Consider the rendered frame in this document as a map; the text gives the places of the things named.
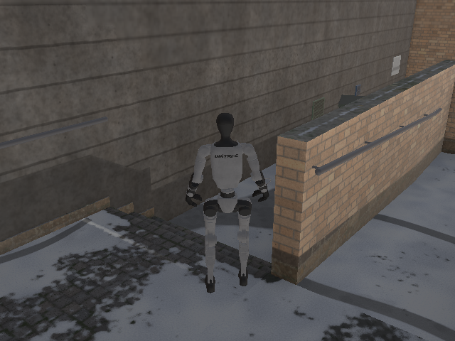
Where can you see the stairs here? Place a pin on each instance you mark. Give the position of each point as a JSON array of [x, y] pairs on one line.
[[200, 239]]

